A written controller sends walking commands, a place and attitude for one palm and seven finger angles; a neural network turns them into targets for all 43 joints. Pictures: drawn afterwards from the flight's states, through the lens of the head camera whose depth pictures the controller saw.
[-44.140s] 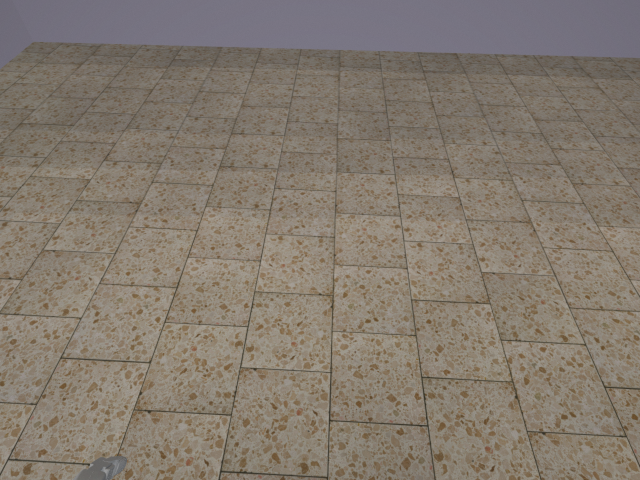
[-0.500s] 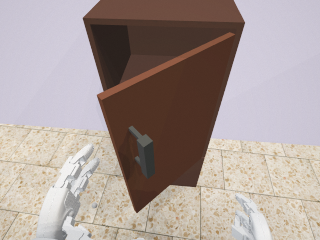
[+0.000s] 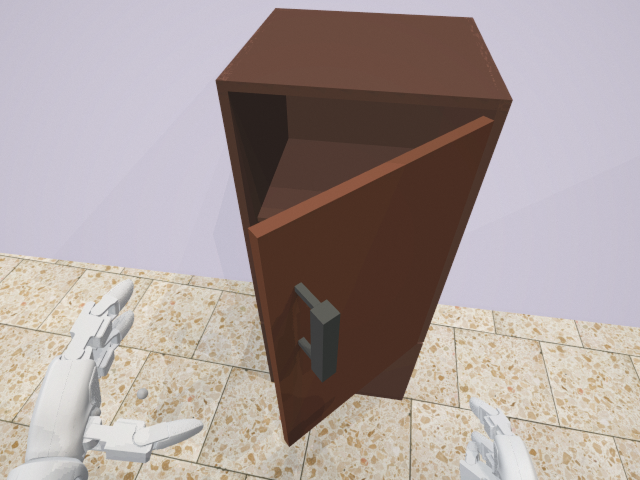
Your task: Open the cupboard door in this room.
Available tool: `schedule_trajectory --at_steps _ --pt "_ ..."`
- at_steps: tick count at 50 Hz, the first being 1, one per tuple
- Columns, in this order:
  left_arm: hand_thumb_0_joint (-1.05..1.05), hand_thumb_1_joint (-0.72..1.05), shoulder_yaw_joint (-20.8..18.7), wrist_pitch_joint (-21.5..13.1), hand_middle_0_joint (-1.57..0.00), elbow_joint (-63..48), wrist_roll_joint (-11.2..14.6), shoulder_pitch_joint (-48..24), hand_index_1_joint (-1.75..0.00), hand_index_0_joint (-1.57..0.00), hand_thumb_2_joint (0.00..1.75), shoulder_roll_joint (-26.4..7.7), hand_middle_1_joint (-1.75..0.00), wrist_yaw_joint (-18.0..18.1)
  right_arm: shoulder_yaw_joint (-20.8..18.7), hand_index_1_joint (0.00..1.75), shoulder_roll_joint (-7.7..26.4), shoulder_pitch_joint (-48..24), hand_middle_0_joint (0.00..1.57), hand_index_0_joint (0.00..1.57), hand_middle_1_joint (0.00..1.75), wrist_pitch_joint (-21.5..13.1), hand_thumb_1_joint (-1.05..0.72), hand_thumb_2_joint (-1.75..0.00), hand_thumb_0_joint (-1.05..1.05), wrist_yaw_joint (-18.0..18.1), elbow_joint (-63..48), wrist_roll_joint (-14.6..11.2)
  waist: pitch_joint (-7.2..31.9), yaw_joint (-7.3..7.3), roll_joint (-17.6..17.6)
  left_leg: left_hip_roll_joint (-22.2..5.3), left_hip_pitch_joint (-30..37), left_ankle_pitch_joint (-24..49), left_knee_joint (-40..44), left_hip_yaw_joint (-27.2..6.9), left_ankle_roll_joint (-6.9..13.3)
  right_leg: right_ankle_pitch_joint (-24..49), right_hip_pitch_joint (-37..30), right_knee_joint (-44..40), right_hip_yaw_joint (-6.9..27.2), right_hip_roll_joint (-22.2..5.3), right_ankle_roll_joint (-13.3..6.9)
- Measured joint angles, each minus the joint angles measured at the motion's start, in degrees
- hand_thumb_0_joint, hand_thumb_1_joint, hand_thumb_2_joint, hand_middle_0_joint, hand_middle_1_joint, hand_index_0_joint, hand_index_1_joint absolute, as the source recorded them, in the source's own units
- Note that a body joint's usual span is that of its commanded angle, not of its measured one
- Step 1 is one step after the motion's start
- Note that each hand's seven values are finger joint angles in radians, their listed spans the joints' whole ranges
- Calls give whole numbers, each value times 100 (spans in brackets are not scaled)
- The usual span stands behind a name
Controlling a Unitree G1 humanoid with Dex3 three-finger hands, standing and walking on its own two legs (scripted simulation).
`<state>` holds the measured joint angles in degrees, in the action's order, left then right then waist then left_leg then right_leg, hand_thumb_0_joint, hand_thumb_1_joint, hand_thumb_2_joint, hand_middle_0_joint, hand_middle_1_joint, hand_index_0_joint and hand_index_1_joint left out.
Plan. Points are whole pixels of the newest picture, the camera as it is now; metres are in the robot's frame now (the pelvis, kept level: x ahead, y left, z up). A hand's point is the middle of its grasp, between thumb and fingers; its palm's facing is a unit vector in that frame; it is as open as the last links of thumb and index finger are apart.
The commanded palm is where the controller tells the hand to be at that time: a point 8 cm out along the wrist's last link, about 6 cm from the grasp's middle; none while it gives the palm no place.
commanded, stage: draw the hand back to the body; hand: left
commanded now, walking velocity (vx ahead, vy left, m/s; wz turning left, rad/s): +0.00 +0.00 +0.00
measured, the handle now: (313, 332) +0.29 +0.04 +0.05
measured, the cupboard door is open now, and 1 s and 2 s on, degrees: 46 46 46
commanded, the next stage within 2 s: step back with the hand held close in 0.82 s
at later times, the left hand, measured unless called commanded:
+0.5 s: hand (64, 318) +0.20 +0.26 +0.18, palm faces +0.44 -0.81 -0.38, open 8.4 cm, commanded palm +0.15 +0.30 +0.19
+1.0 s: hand (82, 322) +0.20 +0.24 +0.18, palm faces +0.44 -0.81 -0.39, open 7.4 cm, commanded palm +0.15 +0.28 +0.20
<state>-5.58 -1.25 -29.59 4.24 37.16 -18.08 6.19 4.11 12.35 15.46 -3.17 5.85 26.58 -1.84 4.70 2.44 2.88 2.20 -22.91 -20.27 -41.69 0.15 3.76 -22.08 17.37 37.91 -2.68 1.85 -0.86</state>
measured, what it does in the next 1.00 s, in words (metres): stands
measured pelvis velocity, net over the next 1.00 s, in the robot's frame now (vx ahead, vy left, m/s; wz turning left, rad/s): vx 0.01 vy -0.02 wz -0.01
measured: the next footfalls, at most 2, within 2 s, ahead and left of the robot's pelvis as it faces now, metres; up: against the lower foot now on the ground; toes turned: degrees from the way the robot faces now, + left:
none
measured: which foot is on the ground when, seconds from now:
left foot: down 0.00-1.00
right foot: down 0.00-1.00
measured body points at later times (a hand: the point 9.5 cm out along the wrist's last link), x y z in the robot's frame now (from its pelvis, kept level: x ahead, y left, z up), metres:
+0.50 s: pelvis +0.01 +0.00 +0.02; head -0.01 -0.01 +0.47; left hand +0.18 +0.30 +0.20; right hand +0.20 -0.22 -0.05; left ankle +0.02 +0.07 -0.72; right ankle -0.02 -0.11 -0.72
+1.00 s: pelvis +0.01 -0.02 +0.02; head -0.01 -0.04 +0.47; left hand +0.17 +0.28 +0.20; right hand +0.20 -0.24 -0.06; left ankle +0.02 +0.07 -0.72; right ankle -0.02 -0.11 -0.72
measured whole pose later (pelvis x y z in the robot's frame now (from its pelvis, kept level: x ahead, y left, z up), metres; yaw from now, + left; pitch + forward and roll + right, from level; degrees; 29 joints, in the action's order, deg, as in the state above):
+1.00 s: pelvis +0.01 -0.02 +0.02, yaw +0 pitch -4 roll -1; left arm -19.3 -4.4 -22.8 5.0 26.4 -20.7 6.3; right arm 1.8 13.1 11.0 -3.4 4.4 35.1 -1.2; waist -0.7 3.4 3.3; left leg 1.5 -8.6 -13.5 -25.8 0.0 2.3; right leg -15.0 3.3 21.8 -2.0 2.7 -2.1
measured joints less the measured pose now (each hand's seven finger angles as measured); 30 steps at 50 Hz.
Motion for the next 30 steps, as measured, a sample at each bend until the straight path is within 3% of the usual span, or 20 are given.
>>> schedule_trajectory --at_steps 11,24,30 --pt "0 22 -535 -73 -19 167 -34 -407 -30 -19 61 -109 -30 94 -5 30 13 -247 20 20 30 -150 -90 -90 2 -121 501 83 -281 79 -11 102 891 369 974 79 42 359 -834 -900 115 -97 66" --pt "0 66 -1309 -144 -21 448 67 -961 -30 -20 80 -297 -30 98 -154 30 83 -411 20 20 30 -73 -90 -90 2 -173 751 90 -427 143 -30 83 1330 588 1491 82 0 585 -1255 -1405 141 -72 24" --pt "1 81 -1331 -176 -21 550 93 -1001 -30 -21 86 -193 -30 77 -202 30 112 -424 20 20 30 -38 -90 -90 2 -209 803 97 -462 116 -12 62 1413 643 1603 83 -29 627 -1319 -1485 148 -51 -6"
